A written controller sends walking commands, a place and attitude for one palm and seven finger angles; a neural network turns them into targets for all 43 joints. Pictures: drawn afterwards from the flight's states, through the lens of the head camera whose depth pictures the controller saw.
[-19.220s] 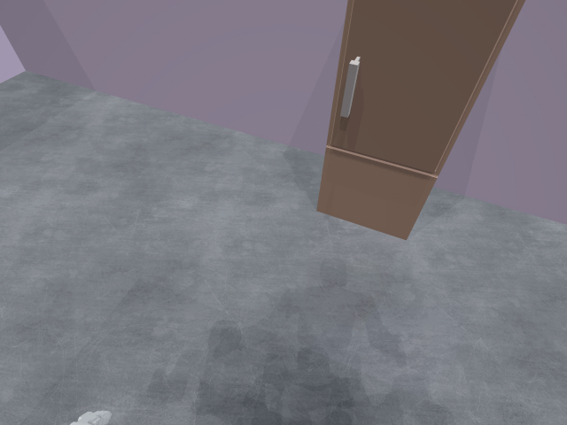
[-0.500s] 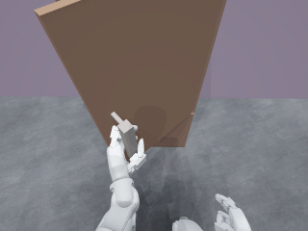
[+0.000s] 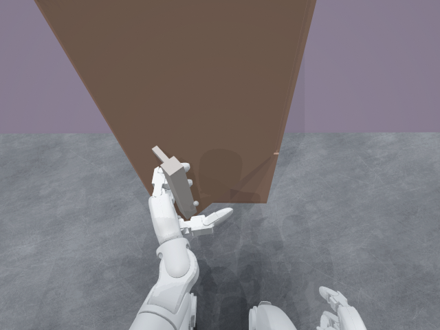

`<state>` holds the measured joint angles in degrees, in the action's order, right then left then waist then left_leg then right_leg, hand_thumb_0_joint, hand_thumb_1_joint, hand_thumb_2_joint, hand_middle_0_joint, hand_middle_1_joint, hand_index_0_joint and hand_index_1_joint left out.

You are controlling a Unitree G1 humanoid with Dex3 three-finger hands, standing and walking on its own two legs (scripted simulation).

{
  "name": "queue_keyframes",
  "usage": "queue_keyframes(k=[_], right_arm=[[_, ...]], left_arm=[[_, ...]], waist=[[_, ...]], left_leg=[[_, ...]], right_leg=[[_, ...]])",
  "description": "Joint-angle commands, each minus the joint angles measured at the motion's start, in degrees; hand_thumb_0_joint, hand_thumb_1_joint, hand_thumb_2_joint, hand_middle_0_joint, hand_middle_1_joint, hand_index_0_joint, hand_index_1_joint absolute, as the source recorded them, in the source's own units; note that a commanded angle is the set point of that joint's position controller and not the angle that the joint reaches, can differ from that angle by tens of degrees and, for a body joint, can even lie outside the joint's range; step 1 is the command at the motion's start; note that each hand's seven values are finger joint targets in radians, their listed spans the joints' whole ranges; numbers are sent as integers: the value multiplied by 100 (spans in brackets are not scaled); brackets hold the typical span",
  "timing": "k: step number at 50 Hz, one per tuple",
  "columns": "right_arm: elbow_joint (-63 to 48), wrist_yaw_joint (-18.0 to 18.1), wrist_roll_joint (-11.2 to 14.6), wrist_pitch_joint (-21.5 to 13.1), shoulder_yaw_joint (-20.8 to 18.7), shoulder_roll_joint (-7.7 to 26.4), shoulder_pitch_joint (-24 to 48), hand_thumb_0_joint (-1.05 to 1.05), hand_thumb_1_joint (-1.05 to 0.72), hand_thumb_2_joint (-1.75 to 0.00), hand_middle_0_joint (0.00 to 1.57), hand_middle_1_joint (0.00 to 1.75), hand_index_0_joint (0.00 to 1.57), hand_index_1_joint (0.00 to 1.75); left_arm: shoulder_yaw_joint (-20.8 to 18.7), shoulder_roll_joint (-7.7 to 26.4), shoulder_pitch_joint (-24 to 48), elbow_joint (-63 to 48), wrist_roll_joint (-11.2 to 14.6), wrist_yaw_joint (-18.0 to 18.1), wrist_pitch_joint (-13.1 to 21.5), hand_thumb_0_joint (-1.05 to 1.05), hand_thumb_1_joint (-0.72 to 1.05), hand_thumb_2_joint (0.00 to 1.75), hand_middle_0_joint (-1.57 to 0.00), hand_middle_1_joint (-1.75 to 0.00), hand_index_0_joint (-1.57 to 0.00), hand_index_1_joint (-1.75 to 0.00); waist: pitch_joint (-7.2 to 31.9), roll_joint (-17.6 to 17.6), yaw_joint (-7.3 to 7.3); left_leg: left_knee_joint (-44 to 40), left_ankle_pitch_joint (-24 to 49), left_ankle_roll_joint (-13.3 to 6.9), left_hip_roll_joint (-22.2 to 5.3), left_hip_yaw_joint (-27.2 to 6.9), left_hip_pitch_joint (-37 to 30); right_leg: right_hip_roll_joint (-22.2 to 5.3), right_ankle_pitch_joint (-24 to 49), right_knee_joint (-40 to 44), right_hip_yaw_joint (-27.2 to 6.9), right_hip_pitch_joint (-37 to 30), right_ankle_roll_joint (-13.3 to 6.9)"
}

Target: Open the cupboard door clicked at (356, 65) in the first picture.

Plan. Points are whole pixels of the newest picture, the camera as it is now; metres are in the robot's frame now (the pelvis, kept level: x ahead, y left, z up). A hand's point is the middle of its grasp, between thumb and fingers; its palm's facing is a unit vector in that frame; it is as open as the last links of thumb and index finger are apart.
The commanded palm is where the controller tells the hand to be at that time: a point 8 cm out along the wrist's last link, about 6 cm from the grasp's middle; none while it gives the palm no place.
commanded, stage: open thumb and fingers to let go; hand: left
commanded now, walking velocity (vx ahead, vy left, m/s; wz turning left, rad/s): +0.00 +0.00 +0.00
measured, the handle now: (174, 184) +0.37 +0.10 +0.03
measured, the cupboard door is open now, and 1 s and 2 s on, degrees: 43 45 44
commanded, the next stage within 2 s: slide the hand sideways off the handle in 0.34 s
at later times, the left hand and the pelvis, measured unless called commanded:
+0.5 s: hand (193, 207) +0.33 +0.06 +0.02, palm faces +0.23 -0.97 -0.05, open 14.7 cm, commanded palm +0.29 +0.09 +0.02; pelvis -0.01 +0.02 +0.00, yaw -1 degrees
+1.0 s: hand (186, 230) +0.29 +0.07 +0.02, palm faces -0.11 -0.99 +0.02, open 16.0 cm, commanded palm +0.26 +0.14 +0.02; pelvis +0.00 +0.04 -0.01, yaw -3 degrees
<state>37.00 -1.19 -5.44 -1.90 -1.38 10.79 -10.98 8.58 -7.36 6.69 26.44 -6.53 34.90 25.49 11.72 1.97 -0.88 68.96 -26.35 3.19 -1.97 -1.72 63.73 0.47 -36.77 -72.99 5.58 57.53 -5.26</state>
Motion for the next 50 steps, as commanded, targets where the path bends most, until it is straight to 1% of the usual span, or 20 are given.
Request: queue_keyframes(k=[1,5,7,9,16,22,23,24,25,27,29,31,35,37,39,43,45,47,48,50], right_arm=[[-782,23,-12,-278,-141,421,187,0,-90,-90,20,30,20,30],[-752,31,-19,-293,-139,434,200,0,-90,-90,20,30,20,30],[-735,35,-32,-301,-134,435,189,0,-90,-90,20,30,20,30],[-776,24,-30,-307,-154,450,191,0,-90,-90,20,30,20,30],[-770,-9,-24,-305,-111,435,253,0,-90,-90,20,30,20,30],[-762,-25,-21,-308,-84,429,372,0,-90,-90,20,30,20,30],[-740,-62,15,-176,-136,693,-75,0,-90,-90,20,30,20,30],[-906,-73,65,-126,-232,656,-117,0,-90,-90,20,30,20,30],[-983,-82,127,-103,-227,680,-36,0,-90,-90,20,30,20,30],[-1167,-66,267,-63,-210,680,-13,0,-90,-90,20,30,20,30],[-1273,-47,385,-37,-161,683,17,0,-90,-90,20,30,20,30],[-1345,-34,432,35,-151,724,57,0,-90,-90,20,30,20,30],[-1473,-103,378,162,-177,737,7,0,-90,-90,20,30,20,30],[-1525,-126,364,233,-172,732,39,0,-90,-90,20,30,20,30],[-1553,-122,343,285,-173,757,33,0,-90,-90,20,30,20,30],[-1635,-125,345,363,-151,716,88,0,-90,-90,20,30,20,30],[-1714,-119,346,395,-144,711,109,0,-90,-90,20,30,20,30],[-1716,-108,358,404,-133,689,106,0,-90,-90,20,30,20,30],[-1734,-96,358,411,-126,696,118,0,-90,-90,20,30,20,30],[-1746,-65,359,383,-133,693,131,0,-90,-90,20,30,20,30]], left_arm=[[52,-397,1200,-1072,-66,81,347,0,-50,30,-27,-105,-27,-105],[50,-409,1382,-973,-111,158,346,0,-50,30,-24,-85,-24,-85],[18,-412,1454,-906,-94,187,343,0,-50,30,-22,-75,-22,-75],[26,-407,1340,-976,-135,201,325,0,-50,30,-21,-65,-21,-65],[146,-599,1531,-916,-122,260,238,0,-50,30,-15,-30,-15,-30],[213,-747,1765,-795,-138,335,182,0,-50,30,-15,-30,-15,-30],[1574,-113,1610,-976,-841,-882,428,0,-50,30,-15,-30,-15,-30],[1266,158,2016,-1532,-582,-1491,752,0,-50,30,-15,-30,-15,-30],[1335,227,1934,-1638,-451,-1962,935,0,-50,30,-15,-30,-15,-30],[1298,169,1634,-1615,55,-2669,1043,0,-50,30,-15,-30,-15,-30],[1214,-89,1624,-1573,623,-2853,872,0,-50,30,-15,-30,-15,-30],[854,8,1301,-1424,938,-2741,673,0,-50,30,-15,-30,-15,-30],[630,211,841,-1700,685,-2336,554,0,-50,30,-15,-30,-15,-30],[642,213,581,-1657,573,-2238,541,0,-50,30,-15,-30,-15,-30],[403,512,432,-1699,476,-2176,561,0,-50,30,-15,-30,-15,-30],[349,536,44,-1906,481,-2177,575,0,-50,30,-15,-30,-15,-30],[240,649,-283,-2095,497,-2205,576,0,-50,30,-15,-30,-15,-30],[299,631,-380,-2234,528,-2242,573,0,-50,30,-15,-30,-15,-30],[213,737,-524,-2283,538,-2257,586,0,-50,30,-15,-30,-15,-30],[265,744,-575,-2552,552,-2315,659,0,-50,30,-15,-30,-15,-30]], waist=[[1791,-827,-169],[1762,-698,-180],[1757,-874,-202],[1875,-652,-114],[1727,-625,-178],[1677,-524,-192],[1420,-791,-794],[1947,-428,-551],[2163,-219,-525],[1980,-280,-466],[1727,-149,-448],[1571,-491,-307],[1874,-437,-134],[1712,-652,-164],[1697,-647,-45],[1636,-576,12],[1747,-433,143],[1599,-513,55],[1536,-539,99],[1662,-507,55]], left_leg=[[-265,769,-371,284,98,-1264],[-300,762,-377,269,98,-1358],[-306,729,-379,268,99,-1354],[-346,863,-382,266,106,-1473],[-384,848,-376,238,88,-1622],[-411,738,-377,228,49,-1717],[-229,690,-480,225,55,-1619],[-146,962,-508,264,27,-1695],[-90,985,-517,273,32,-1890],[-137,829,-516,255,-4,-1993],[-291,621,-489,221,-52,-2141],[-423,453,-454,198,-89,-2051],[-404,860,-442,199,-78,-2080],[-383,766,-457,191,-37,-1929],[-380,744,-447,205,-44,-1762],[-402,758,-432,205,33,-1800],[-431,896,-406,202,39,-1843],[-434,831,-416,196,40,-1827],[-438,789,-412,200,45,-1766],[-392,893,-422,189,15,-1862]], right_leg=[[-240,2690,1630,-859,-1134,587],[-177,2426,1585,-739,-959,530],[-176,2383,1615,-740,-962,550],[-109,2369,1529,-620,-959,473],[-33,2058,1477,-437,-676,426],[18,1682,1454,-340,-450,380],[-62,2088,1389,-523,-295,431],[-112,2424,1200,-559,-460,342],[-109,2506,1155,-597,-398,344],[-70,2208,1202,-557,-252,326],[-15,1701,1313,-458,-57,307],[27,1400,1381,-380,-108,326],[26,1737,1141,-311,-232,317],[30,1697,1175,-338,-238,340],[39,1647,1126,-370,-364,309],[45,1733,1155,-400,-416,316],[49,1858,1073,-391,-512,294],[54,1853,1129,-389,-503,320],[56,1811,1142,-412,-530,315],[58,1915,1084,-399,-480,329]])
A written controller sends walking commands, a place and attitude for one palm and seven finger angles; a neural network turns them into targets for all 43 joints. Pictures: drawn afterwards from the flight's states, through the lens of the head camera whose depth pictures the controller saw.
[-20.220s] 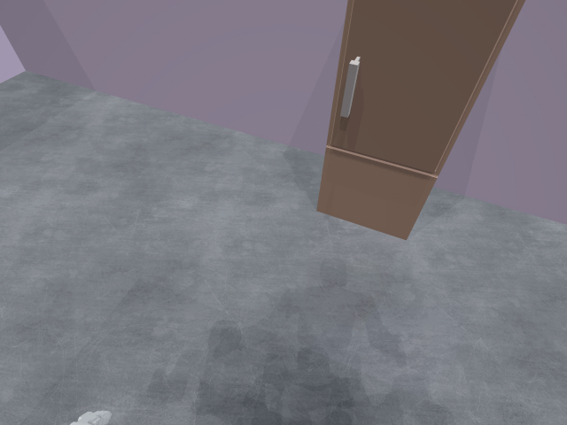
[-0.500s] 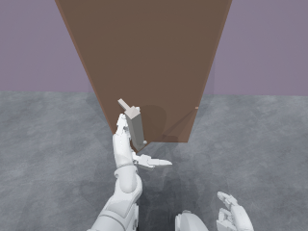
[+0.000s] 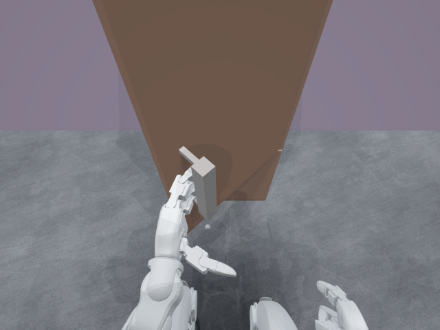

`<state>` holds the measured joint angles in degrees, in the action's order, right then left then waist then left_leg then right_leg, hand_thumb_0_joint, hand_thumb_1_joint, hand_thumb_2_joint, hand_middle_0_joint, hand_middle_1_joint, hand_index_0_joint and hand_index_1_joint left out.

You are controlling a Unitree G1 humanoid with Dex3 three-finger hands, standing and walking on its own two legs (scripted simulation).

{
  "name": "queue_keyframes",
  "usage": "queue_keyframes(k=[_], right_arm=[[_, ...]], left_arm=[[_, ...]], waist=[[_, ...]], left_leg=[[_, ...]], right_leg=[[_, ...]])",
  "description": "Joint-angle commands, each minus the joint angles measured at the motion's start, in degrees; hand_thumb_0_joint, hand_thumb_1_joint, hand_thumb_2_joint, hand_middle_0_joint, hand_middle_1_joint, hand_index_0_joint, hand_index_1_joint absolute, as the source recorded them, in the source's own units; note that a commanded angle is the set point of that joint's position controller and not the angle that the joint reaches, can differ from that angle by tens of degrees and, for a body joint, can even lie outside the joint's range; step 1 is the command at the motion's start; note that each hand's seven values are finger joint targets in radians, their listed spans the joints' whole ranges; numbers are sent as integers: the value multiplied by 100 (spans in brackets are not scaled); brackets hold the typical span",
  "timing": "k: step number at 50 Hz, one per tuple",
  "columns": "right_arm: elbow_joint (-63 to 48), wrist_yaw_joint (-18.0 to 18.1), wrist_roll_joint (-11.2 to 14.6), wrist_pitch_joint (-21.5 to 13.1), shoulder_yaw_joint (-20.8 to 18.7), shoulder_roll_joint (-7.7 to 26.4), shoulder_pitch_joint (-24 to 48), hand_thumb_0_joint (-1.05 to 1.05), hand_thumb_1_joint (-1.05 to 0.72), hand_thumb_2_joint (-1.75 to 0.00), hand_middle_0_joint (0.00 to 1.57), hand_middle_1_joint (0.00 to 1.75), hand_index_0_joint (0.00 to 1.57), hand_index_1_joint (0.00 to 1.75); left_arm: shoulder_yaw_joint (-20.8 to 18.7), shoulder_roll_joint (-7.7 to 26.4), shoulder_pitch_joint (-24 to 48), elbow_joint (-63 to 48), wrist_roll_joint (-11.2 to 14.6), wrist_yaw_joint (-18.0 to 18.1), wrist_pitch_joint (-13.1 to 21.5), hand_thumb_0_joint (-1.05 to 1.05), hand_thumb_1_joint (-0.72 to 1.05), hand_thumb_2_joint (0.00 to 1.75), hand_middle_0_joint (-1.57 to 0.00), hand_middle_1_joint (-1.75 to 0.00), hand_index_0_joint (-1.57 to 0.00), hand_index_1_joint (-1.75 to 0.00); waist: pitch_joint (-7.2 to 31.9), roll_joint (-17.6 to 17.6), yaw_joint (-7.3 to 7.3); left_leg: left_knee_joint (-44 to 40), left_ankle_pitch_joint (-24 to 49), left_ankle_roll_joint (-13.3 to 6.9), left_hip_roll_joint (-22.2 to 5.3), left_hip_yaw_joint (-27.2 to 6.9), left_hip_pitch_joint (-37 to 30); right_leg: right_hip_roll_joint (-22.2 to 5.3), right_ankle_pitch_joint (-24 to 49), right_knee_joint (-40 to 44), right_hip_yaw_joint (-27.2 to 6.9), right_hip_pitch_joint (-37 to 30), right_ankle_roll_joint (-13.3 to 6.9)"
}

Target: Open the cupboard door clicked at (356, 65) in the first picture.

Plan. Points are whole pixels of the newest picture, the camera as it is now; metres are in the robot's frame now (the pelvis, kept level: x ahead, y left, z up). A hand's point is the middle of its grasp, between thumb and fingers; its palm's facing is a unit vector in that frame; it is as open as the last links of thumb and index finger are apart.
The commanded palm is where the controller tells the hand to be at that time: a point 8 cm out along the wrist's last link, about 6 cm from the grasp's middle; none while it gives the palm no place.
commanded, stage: slide the hand sideways off the handle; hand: left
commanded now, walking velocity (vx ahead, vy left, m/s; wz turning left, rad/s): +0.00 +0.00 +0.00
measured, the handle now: (197, 185) +0.36 +0.06 +0.03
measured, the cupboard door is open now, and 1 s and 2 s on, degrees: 45 44 44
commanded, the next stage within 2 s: draw the hand back to the body in 0.64 s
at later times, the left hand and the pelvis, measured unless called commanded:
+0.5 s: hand (168, 258) +0.24 +0.10 +0.03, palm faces +0.03 -1.00 +0.00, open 16.1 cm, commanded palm +0.21 +0.16 +0.03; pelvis +0.01 -0.01 -0.01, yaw +1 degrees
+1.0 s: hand (131, 260) +0.22 +0.14 +0.08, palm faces +0.03 -1.00 -0.04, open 16.3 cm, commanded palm +0.19 +0.19 +0.09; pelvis +0.00 +0.00 +0.01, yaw +1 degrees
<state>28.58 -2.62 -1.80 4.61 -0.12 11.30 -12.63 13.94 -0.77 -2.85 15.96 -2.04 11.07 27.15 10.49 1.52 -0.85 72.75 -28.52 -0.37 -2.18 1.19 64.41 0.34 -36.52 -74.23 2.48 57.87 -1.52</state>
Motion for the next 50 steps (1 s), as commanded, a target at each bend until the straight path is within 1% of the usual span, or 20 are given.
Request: queue_keyframes(k=[1,3,5,9,10,16,17,20,22,25,28,30,31,32,37,40,43,44,46,50], right_arm=[[-902,94,5,-277,-251,635,307,0,-90,-90,20,30,20,30],[-901,112,10,-310,-239,627,307,0,-90,-90,20,30,20,30],[-936,140,19,-352,-240,630,347,0,-90,-90,20,30,20,30],[-939,190,31,-412,-233,637,329,0,-90,-90,20,30,20,30],[-948,203,24,-424,-236,638,352,0,-90,-90,20,30,20,30],[-1061,238,59,-476,-231,601,356,0,-90,-90,20,30,20,30],[-1065,250,61,-485,-238,604,350,0,-90,-90,20,30,20,30],[-1081,294,62,-531,-245,611,374,0,-90,-90,20,30,20,30],[-1068,316,63,-582,-234,609,388,0,-90,-90,20,30,20,30],[-1070,368,66,-683,-249,630,398,0,-90,-90,20,30,20,30],[-1072,413,94,-767,-255,657,359,0,-90,-90,20,30,20,30],[-1064,434,103,-805,-282,670,356,0,-90,-90,20,30,20,30],[-1110,435,108,-830,-257,667,362,0,-90,-90,20,30,20,30],[-1083,456,114,-849,-273,676,346,0,-90,-90,20,30,20,30],[-1089,488,109,-931,-276,688,342,0,-90,-90,20,30,20,30],[-1256,512,140,-910,-282,679,304,0,-90,-90,20,30,20,30],[-1323,538,211,-828,-251,645,212,0,-90,-90,20,30,20,30],[-1321,564,229,-817,-251,652,199,0,-90,-90,20,30,20,30],[-1329,595,259,-805,-220,655,182,0,-90,-90,20,30,20,30],[-1347,673,284,-851,-174,717,171,0,-90,-90,20,30,20,30]], left_arm=[[-305,124,175,-1516,123,28,516,0,-50,30,-15,-30,-15,-30],[-324,172,64,-1672,204,-50,558,0,-50,30,-15,-30,-15,-30],[-319,214,-94,-1897,231,-157,620,0,-50,30,-15,-30,-15,-30],[-372,304,-277,-1920,337,-354,619,0,-50,30,-15,-30,-15,-30],[-506,419,-409,-1970,378,-394,635,0,-50,30,-15,-30,-15,-30],[-683,586,-1212,-2318,563,-691,551,0,-50,30,-15,-30,-15,-30],[-722,603,-1285,-2353,593,-732,545,0,-50,30,-15,-30,-15,-30],[-926,819,-1466,-2477,647,-875,561,0,-50,30,-15,-30,-15,-30],[-911,826,-1419,-2537,715,-988,593,0,-50,30,-15,-30,-15,-30],[-1001,986,-1476,-2816,808,-1212,686,0,-50,30,-15,-30,-15,-30],[-966,949,-1751,-2855,962,-1464,645,0,-50,30,-15,-30,-15,-30],[-1182,1142,-1944,-2962,1042,-1566,601,0,-50,30,-15,-30,-15,-30],[-924,934,-1928,-2994,1063,-1620,552,0,-50,30,-15,-30,-15,-30],[-1005,997,-1850,-3009,1096,-1632,523,0,-50,30,-15,-30,-15,-30],[-1123,1089,-1875,-3056,1058,-1538,433,0,-50,30,-15,-30,-15,-30],[-1466,1556,-2013,-4000,1068,-1393,337,0,-50,30,-15,-30,-15,-30],[-1423,1440,-2353,-4107,1103,-1311,-2,0,-50,30,-15,-30,-15,-30],[-1402,1383,-2401,-4027,1111,-1307,-134,0,-50,30,-15,-30,-15,-30],[-1329,1291,-2521,-3907,1153,-1366,-316,0,-50,30,-15,-30,-15,-30],[-1472,1472,-2435,-3915,1211,-1509,-461,0,-50,30,-15,-30,-15,-30]], waist=[[1747,-451,70],[1665,-471,42],[1806,-278,70],[1592,-390,-31],[1616,-379,40],[1687,-313,118],[1642,-453,72],[1551,-358,79],[1407,-377,-2],[1550,-230,6],[1551,-298,-42],[1633,-151,59],[1520,-209,-45],[1504,-319,-77],[1497,-198,8],[2016,188,238],[1709,96,173],[1641,-93,96],[1230,-180,16],[848,-221,-46]], left_leg=[[-766,1125,-56,210,-277,-1938],[-745,1086,-63,227,-274,-1855],[-719,1190,-52,219,-294,-1980],[-636,1078,-79,226,-315,-1810],[-622,1110,-70,238,-300,-1769],[-558,1264,-68,261,-254,-1702],[-517,1280,-80,257,-251,-1662],[-429,1215,-72,247,-239,-1494],[-366,990,-80,249,-247,-1338],[-263,973,-89,239,-252,-1274],[-216,950,-100,223,-280,-1226],[-231,1014,-89,216,-289,-1236],[-229,951,-104,224,-295,-1209],[-183,876,-105,205,-309,-1142],[-169,786,-103,197,-317,-1103],[-498,1082,-114,206,-293,-1671],[-860,1077,-117,208,-301,-1977],[-939,1069,-133,193,-335,-2005],[-1103,867,-120,200,-319,-2009],[-1395,721,-125,196,-354,-2214]], right_leg=[[78,1911,1201,-92,-525,-49],[75,1933,1223,-102,-567,-36],[74,1967,1127,-75,-481,-45],[90,1913,1145,-85,-403,-23],[84,1983,1133,-102,-477,-24],[79,2299,1119,-161,-719,-14],[80,2396,1138,-173,-729,10],[74,2378,1104,-229,-709,22],[53,2165,1181,-294,-616,51],[42,2092,1135,-359,-587,48],[32,2152,1147,-379,-571,86],[55,2101,1075,-342,-594,47],[42,2063,1109,-336,-535,70],[34,1984,1128,-355,-488,94],[73,1612,1083,-321,-314,47],[108,1781,1154,-252,-724,-7],[154,1804,1445,-116,-940,27],[176,1805,1531,-74,-1027,41],[163,1655,1783,-73,-1075,86],[166,1422,2065,-2,-1181,92]])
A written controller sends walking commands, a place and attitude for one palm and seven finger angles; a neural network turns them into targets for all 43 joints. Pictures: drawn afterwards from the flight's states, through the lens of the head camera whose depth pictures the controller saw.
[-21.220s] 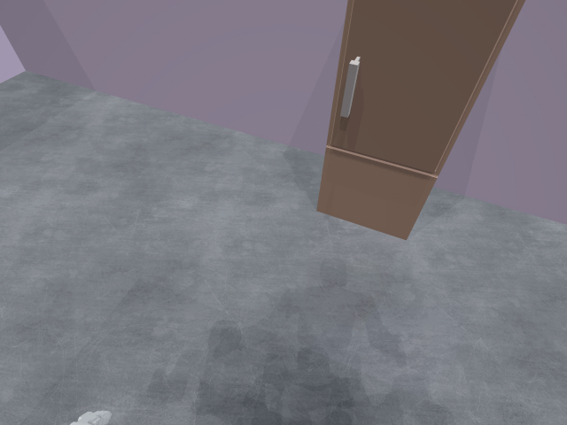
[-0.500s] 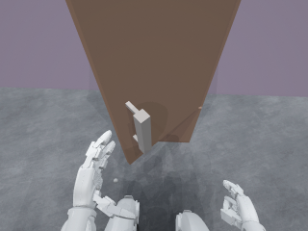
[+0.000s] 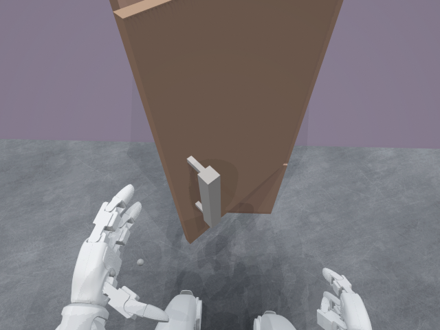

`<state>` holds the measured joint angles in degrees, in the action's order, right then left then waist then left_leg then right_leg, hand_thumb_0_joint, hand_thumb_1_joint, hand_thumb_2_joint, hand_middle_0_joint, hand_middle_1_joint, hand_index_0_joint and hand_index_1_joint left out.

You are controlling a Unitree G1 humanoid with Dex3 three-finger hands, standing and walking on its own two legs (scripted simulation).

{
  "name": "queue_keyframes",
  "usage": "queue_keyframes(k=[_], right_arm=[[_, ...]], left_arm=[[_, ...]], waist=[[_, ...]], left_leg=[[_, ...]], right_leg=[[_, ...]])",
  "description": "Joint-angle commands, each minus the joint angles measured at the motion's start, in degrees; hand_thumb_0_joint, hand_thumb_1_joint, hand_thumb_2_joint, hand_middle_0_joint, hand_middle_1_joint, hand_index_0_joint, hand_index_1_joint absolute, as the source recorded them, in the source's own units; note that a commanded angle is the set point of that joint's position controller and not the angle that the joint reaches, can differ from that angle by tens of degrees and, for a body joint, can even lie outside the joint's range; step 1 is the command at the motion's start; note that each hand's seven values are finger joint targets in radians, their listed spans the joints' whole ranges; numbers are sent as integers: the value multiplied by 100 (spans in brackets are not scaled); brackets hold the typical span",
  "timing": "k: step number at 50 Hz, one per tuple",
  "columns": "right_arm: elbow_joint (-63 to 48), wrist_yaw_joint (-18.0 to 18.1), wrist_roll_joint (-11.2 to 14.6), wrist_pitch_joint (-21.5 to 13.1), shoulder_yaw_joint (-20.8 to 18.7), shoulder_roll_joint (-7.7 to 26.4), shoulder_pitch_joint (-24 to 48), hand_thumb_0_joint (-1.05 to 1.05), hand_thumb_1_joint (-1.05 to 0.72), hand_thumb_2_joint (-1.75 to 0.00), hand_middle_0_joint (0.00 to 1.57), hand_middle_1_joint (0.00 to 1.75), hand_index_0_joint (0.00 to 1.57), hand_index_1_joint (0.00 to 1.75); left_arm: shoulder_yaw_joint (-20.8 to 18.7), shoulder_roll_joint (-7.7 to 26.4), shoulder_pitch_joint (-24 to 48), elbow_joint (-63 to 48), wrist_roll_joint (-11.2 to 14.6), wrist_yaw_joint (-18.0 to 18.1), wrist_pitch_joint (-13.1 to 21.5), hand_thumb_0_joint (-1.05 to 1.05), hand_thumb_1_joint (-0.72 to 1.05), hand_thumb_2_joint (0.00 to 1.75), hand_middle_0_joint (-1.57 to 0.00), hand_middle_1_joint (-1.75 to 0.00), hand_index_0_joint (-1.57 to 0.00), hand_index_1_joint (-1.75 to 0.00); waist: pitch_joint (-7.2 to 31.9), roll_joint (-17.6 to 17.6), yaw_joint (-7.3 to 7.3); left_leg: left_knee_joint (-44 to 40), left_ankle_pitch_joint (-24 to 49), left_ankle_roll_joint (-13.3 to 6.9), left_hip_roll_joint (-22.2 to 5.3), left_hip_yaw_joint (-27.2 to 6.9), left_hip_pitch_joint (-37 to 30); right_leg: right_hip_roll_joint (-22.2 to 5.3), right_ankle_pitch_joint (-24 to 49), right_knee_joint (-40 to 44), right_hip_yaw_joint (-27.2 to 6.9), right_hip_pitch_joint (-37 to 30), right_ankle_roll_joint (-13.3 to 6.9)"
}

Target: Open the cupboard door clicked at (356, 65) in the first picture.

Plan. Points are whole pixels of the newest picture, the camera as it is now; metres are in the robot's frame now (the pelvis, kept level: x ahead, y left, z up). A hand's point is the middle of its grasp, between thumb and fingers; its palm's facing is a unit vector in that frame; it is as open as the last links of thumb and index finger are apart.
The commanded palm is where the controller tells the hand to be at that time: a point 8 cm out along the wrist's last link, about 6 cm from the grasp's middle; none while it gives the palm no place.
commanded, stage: draw the hand back to the body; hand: left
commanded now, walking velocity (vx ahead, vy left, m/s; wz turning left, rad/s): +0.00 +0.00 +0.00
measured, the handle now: (203, 193) +0.36 +0.06 +0.02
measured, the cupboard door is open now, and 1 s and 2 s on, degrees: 44 44 44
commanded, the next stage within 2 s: step back with the hand held close in 1.32 s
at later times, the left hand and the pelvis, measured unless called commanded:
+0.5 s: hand (59, 250) +0.21 +0.21 +0.14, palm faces +0.20 -0.91 -0.35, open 14.3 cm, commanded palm +0.17 +0.26 +0.19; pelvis +0.03 +0.01 +0.07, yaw +0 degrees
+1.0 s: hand out of the picture +0.23 +0.28 +0.27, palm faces +0.46 -0.78 -0.43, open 8.5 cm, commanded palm +0.18 +0.31 +0.28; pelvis +0.04 +0.02 +0.10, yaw -1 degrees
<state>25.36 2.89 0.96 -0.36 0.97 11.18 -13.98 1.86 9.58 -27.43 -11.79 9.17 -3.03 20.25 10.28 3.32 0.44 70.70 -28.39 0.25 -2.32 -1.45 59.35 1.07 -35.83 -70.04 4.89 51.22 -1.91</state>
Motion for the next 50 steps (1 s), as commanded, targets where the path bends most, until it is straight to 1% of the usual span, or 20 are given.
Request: queue_keyframes(k=[1,3,5,6,9,11,12,13,14,15,19,22,24,25,29,36,38,39,47,50], right_arm=[[-1026,130,-5,-381,-266,738,291,0,-90,-90,20,30,20,30],[-1034,142,16,-414,-264,733,281,0,-90,-90,20,30,20,30],[-1083,138,19,-466,-257,719,267,0,-90,-90,20,30,20,30],[-1055,138,40,-466,-259,705,245,0,-90,-90,20,30,20,30],[-1066,144,71,-488,-253,743,273,0,-90,-90,20,30,20,30],[-1081,161,96,-504,-246,741,266,0,-90,-90,20,30,20,30],[-1085,163,110,-519,-233,754,274,0,-90,-90,20,30,20,30],[-1198,344,104,-364,-245,747,304,0,-90,-90,20,30,20,30],[-1237,400,85,-329,-181,663,303,0,-90,-90,20,30,20,30],[-1235,416,85,-285,-127,630,273,0,-90,-90,20,30,20,30],[-1125,504,44,-216,-57,711,313,0,-90,-90,20,30,20,30],[-1016,541,39,-293,-19,723,359,0,-90,-90,20,30,20,30],[-923,539,37,-379,7,741,417,0,-90,-90,20,30,20,30],[-882,523,39,-415,24,715,424,0,-90,-90,20,30,20,30],[-710,476,23,-527,12,756,569,0,-90,-90,20,30,20,30],[-416,369,9,-674,-7,736,699,0,-90,-90,20,30,20,30],[-360,347,-2,-701,-20,740,735,0,-90,-90,20,30,20,30],[-312,340,-4,-711,-39,758,778,0,-90,-90,20,30,20,30],[-96,286,-20,-746,-115,769,911,0,-90,-90,20,30,20,30],[-42,236,-26,-701,-146,774,921,0,-90,-90,20,30,20,30]], left_arm=[[-314,482,22,-1253,137,-144,247,0,-50,30,-15,-30,-15,-30],[-465,555,-133,-1298,217,-216,270,0,-50,30,-15,-30,-15,-30],[-538,641,-201,-1613,280,-254,311,0,-50,30,-15,-30,-15,-30],[-642,667,-359,-1494,338,-279,286,0,-50,30,-15,-30,-15,-30],[-765,790,-323,-1615,401,-378,215,0,-43,33,-15,-30,-15,-30],[-883,834,-391,-1638,492,-457,121,0,-36,36,-16,-30,-16,-30],[-918,864,-384,-1706,530,-501,75,0,-32,37,-16,-30,-16,-30],[-1126,1815,-559,-1909,-302,155,-418,0,-29,39,-16,-30,-16,-30],[-1030,1503,-712,-2006,-384,488,-725,0,-26,40,-16,-30,-16,-30],[-704,1161,-837,-2169,-485,639,-959,0,-22,42,-16,-30,-16,-30],[-976,1463,-512,-2205,-616,1021,-1441,0,-8,48,-16,-30,-16,-30],[-1139,1534,-412,-2196,-650,1145,-1562,0,2,52,-17,-30,-17,-30],[-1279,1650,-309,-2311,-686,1205,-1571,0,9,55,-17,-30,-17,-30],[-1237,1535,-392,-2294,-678,1206,-1595,0,13,57,-17,-30,-17,-30],[-1557,1707,-335,-2258,-657,1211,-1613,0,27,63,-18,-30,-18,-30],[-2059,1860,-195,-2469,-605,1174,-1502,0,51,74,-19,-30,-19,-30],[-2212,1921,-98,-2489,-576,1168,-1481,0,58,76,-19,-30,-19,-30],[-2344,2010,-86,-2425,-578,1175,-1460,0,62,78,-19,-30,-19,-30],[-2946,2245,377,-2462,-497,1171,-1340,0,90,90,-20,-30,-20,-30],[-2563,1775,35,-1960,-474,1073,-1392,0,90,90,-20,-30,-20,-30]], waist=[[899,-309,-154],[785,-252,-111],[940,24,-46],[818,-135,-48],[660,39,-53],[527,-82,-63],[510,-4,-58],[776,75,286],[511,137,134],[394,329,120],[81,-270,30],[-52,-179,68],[14,18,119],[-49,117,120],[-259,-100,188],[-357,102,240],[-453,56,250],[-451,-101,284],[-521,47,313],[-774,-121,273]], left_leg=[[-1255,755,-185,218,-100,-1802],[-1407,809,-173,218,-91,-1983],[-1542,1007,-170,224,-87,-2247],[-1597,1066,-165,220,-89,-2289],[-1783,1069,-169,209,-114,-2444],[-1882,1040,-168,208,-99,-2536],[-1943,1042,-164,214,-102,-2590],[-2293,1134,-176,140,44,-2923],[-2391,1167,-196,155,42,-3040],[-2478,1245,-199,150,59,-3172],[-2780,1397,-225,110,18,-3477],[-3056,1501,-227,106,47,-3847],[-3224,1711,-222,111,37,-4110],[-3315,1824,-210,102,27,-4228],[-3663,1950,-193,91,19,-4463],[-4093,2622,-157,55,83,-5016],[-4217,2664,-149,53,93,-5078],[-4267,2726,-145,40,92,-5085],[-4530,2865,-140,48,189,-5421],[-4588,2837,-157,42,250,-5454]], right_leg=[[93,1399,1676,-229,-597,120],[111,1439,1785,-189,-708,112],[108,1628,1801,-147,-908,92],[127,1729,1870,-134,-984,101],[140,1696,2014,-104,-1089,101],[144,1711,2159,-114,-1159,125],[146,1706,2208,-106,-1223,122],[-59,1809,2628,-528,-1469,39],[-58,1805,2775,-462,-1509,52],[-75,1874,2774,-374,-1591,56],[-55,2035,3204,-292,-2001,94],[-85,2150,3453,-274,-2251,109],[-99,2318,3571,-276,-2504,85],[-105,2395,3597,-257,-2570,87],[-107,2537,3922,-235,-2951,97],[-114,3070,4295,-238,-3518,110],[-109,3122,4400,-231,-3629,118],[-95,3175,4460,-225,-3752,104],[-91,3386,4746,-259,-4010,126],[-91,3421,4847,-246,-3984,159]])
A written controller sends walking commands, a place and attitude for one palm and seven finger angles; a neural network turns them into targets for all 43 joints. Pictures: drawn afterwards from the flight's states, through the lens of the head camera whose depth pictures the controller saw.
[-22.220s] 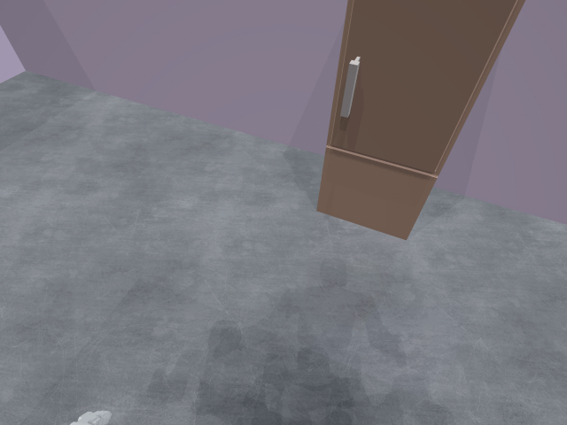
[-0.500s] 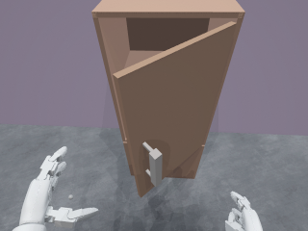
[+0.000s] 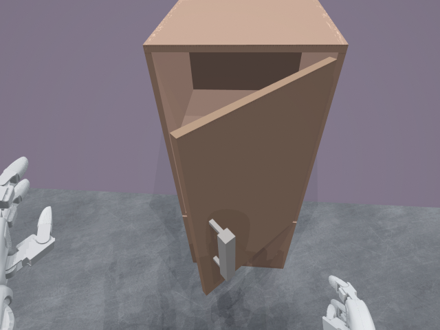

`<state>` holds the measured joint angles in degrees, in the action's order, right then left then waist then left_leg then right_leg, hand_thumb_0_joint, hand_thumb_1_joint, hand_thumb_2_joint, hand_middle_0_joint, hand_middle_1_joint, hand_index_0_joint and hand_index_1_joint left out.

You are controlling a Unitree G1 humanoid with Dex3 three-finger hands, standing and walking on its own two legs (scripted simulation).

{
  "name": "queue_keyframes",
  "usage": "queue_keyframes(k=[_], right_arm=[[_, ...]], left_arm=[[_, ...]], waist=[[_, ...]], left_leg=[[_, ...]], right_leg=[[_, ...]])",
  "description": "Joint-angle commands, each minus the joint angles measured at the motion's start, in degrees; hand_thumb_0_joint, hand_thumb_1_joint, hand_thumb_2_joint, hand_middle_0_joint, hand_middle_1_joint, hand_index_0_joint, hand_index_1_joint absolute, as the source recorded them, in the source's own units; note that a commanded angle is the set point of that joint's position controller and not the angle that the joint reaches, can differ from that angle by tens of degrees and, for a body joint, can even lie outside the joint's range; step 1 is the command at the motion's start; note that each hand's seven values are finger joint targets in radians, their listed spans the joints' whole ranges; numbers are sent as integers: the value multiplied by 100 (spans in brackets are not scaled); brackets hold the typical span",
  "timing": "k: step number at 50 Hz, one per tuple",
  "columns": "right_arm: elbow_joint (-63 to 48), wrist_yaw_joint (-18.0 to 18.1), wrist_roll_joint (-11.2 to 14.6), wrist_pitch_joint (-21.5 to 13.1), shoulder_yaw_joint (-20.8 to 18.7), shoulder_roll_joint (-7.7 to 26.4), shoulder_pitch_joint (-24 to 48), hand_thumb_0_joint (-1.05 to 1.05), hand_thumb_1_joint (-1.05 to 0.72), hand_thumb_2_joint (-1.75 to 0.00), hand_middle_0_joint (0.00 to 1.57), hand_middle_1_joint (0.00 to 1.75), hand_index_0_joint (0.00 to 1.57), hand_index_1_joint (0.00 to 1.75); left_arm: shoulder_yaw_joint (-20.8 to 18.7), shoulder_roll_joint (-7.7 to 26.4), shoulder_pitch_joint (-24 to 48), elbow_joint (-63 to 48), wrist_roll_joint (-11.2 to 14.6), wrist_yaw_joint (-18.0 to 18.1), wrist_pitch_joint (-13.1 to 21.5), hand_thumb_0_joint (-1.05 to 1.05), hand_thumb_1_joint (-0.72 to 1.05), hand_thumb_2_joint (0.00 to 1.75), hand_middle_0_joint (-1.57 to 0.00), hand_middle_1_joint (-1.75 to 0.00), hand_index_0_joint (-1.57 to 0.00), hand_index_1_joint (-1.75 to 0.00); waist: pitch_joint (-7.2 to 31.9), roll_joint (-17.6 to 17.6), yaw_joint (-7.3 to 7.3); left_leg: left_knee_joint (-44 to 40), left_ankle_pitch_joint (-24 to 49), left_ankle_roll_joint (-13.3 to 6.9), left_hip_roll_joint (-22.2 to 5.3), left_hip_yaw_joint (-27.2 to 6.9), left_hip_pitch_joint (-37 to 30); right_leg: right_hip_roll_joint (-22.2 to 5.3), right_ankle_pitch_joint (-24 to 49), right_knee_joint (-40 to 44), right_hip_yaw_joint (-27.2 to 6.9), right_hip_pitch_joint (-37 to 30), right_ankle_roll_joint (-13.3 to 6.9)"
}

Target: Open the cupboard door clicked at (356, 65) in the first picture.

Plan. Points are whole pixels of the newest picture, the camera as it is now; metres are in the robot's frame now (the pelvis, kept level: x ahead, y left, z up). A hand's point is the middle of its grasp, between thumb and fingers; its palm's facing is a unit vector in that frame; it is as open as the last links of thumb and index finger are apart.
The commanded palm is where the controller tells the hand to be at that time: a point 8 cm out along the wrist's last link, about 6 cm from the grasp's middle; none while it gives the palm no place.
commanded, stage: draw the hand back to the body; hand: left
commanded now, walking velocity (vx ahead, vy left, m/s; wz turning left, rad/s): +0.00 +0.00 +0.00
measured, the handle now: (220, 250) +0.32 +0.05 -0.08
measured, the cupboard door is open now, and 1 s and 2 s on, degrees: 44 44 44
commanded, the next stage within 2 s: step back with the hand held close in 0.32 s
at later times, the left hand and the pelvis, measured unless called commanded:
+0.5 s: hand (54, 241) +0.18 +0.25 +0.16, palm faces +0.45 -0.79 -0.41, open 7.4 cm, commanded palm +0.13 +0.29 +0.18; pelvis -0.01 -0.01 +0.00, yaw +0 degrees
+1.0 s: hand (27, 268) +0.14 +0.27 +0.16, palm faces +0.36 -0.78 -0.51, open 7.4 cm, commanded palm +0.08 +0.31 +0.18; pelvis -0.06 +0.01 +0.00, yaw -1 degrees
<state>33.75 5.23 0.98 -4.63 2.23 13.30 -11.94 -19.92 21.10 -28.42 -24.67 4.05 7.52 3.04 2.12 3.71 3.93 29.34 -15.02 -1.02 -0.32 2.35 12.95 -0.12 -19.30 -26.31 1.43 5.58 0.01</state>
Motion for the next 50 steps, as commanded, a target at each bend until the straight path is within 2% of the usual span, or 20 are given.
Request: queue_keyframes(k=[1,4,6,9,12,15,17,18,21,22,23,24,25,27,29,33,36,39,42,50], right_arm=[[-893,-15,-28,-251,-299,594,730,0,-90,-90,20,30,20,30],[-892,8,-53,-248,-322,615,805,0,-90,-90,20,30,20,30],[-893,10,-61,-284,-311,583,819,0,-90,-90,20,30,20,30],[-847,45,-65,-321,-299,558,857,0,-90,-90,20,30,20,30],[-814,49,-58,-353,-295,529,853,0,-90,-90,20,30,20,30],[-792,59,-61,-364,-306,536,871,0,-90,-90,20,30,20,30],[-778,59,-70,-373,-323,549,863,0,-90,-90,20,30,20,30],[-783,45,-69,-383,-328,551,870,0,-90,-90,20,30,20,30],[-764,42,-78,-393,-331,549,884,0,-90,-90,20,30,20,30],[-755,46,-71,-407,-328,555,920,0,-90,-90,20,30,20,30],[-872,50,-61,-284,-327,663,796,0,-90,-90,20,30,20,30],[-787,60,-69,-201,-324,613,808,0,-90,-90,20,30,20,30],[-758,59,-96,-141,-357,621,809,0,-90,-90,20,30,20,30],[-853,29,-92,-29,-403,679,777,0,-90,-90,20,30,20,30],[-913,40,-89,55,-431,684,816,0,-90,-90,20,30,20,30],[-1065,43,-56,228,-462,654,818,0,-90,-90,20,30,20,30],[-1137,65,-35,303,-480,642,817,0,-90,-90,20,30,20,30],[-1162,81,-33,306,-506,667,843,0,-90,-90,20,30,20,30],[-1174,71,-33,279,-505,670,759,0,-90,-90,20,30,20,30],[-1165,68,-47,103,-508,727,684,0,-90,-90,20,30,20,30]], left_arm=[[-349,619,215,-727,37,-5,336,0,90,90,-20,-30,-20,-30],[-545,921,442,-966,8,16,381,0,90,90,-20,-30,-20,-30],[-611,990,489,-1161,0,32,416,0,90,90,-20,-30,-20,-30],[-718,1119,519,-1207,-13,57,429,0,90,90,-20,-30,-20,-30],[-627,987,509,-1151,4,47,448,0,90,90,-20,-30,-20,-30],[-567,894,502,-975,27,28,442,0,90,90,-20,-30,-20,-30],[-593,904,500,-930,29,23,469,0,90,90,-20,-30,-20,-30],[-547,867,541,-1008,16,11,485,0,90,90,-20,-30,-20,-30],[-576,901,468,-959,18,11,496,0,90,90,-20,-30,-20,-30],[-604,1031,971,-1239,12,25,536,0,90,90,-20,-30,-20,-30],[-1288,1687,1358,-1341,-44,62,754,0,90,90,-20,-30,-20,-30],[-1258,1643,1303,-1052,-78,39,826,0,90,90,-20,-30,-20,-30],[-935,1214,685,-717,-83,-10,810,0,90,90,-20,-30,-20,-30],[-728,985,238,-712,-94,-57,812,0,90,90,-20,-30,-20,-30],[-805,1059,-11,-881,-90,-35,840,0,90,90,-20,-30,-20,-30],[-1033,1285,-238,-1138,-61,19,821,0,90,90,-20,-30,-20,-30],[-1126,1363,-343,-1237,-47,69,813,0,90,90,-20,-30,-20,-30],[-1179,1440,-327,-1333,-52,114,837,0,90,90,-20,-30,-20,-30],[-1114,1355,-411,-1358,-50,138,873,0,90,90,-20,-30,-20,-30],[-1141,1323,-330,-1442,-152,222,1107,0,90,90,-20,-30,-20,-30]], waist=[[50,-288,-78],[258,-152,-28],[366,-12,-11],[278,50,9],[98,129,-28],[-82,10,-46],[-21,-165,-32],[27,-35,-36],[76,-71,-10],[137,-19,-46],[-284,-227,-297],[-299,-233,-296],[-199,-325,-341],[134,-141,-339],[459,73,-302],[757,-279,-309],[823,-163,-310],[721,7,-308],[642,-39,-343],[141,169,-412]], left_leg=[[-490,1461,-37,-165,-139,-836],[-542,1397,-61,-131,-106,-921],[-539,1456,-59,-103,-101,-973],[-533,1390,-53,-87,-74,-986],[-584,1263,-34,-87,-69,-1014],[-629,1069,-39,-102,-58,-995],[-640,1064,-51,-96,-59,-1013],[-637,1105,-51,-90,-53,-1059],[-652,1172,-61,-87,-44,-1077],[-643,1129,-60,-73,-43,-1130],[-396,934,-153,-175,-105,-856],[-315,851,-137,-137,-187,-743],[-281,1078,-122,-166,-174,-797],[-374,1576,-111,-248,-138,-880],[-425,2201,-120,-310,-133,-964],[-410,2581,-93,-382,-126,-934],[-394,2695,-78,-408,-102,-814],[-467,2370,-73,-417,-147,-592],[-558,1883,-66,-439,-190,-379],[-1101,-718,-149,-494,-534,915]], right_leg=[[40,1724,507,98,577,-27],[24,1742,571,54,408,-42],[10,1817,566,40,344,-46],[14,1794,659,32,338,-59],[22,1663,714,39,441,-44],[26,1472,813,11,517,-32],[36,1467,826,12,470,-24],[31,1504,820,-6,454,-30],[19,1611,818,-9,390,-21],[14,1570,867,-38,419,-17],[-237,1879,1176,-464,985,19],[-355,2057,1202,-493,946,-10],[-370,2282,1117,-455,925,-1],[-329,2458,884,-318,749,45],[-288,2704,681,-210,550,70],[-215,2920,488,-206,472,96],[-199,3028,341,-219,414,92],[-166,2661,335,-228,492,99],[-110,2278,344,-266,556,106],[35,725,385,-318,410,90]])
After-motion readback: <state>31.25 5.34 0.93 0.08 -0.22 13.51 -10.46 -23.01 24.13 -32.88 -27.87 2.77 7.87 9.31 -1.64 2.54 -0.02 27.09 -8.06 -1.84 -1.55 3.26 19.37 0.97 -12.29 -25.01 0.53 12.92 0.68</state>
